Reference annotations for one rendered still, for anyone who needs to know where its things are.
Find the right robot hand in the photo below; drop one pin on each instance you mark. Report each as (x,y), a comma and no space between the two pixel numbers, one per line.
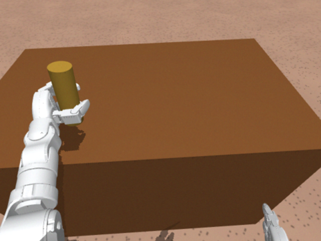
(273,232)

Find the left robot arm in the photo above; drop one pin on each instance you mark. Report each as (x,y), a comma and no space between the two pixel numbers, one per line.
(30,215)

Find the left robot hand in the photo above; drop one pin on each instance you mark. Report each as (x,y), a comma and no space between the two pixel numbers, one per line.
(44,105)

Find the can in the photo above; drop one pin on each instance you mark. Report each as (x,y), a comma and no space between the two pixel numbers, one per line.
(64,85)

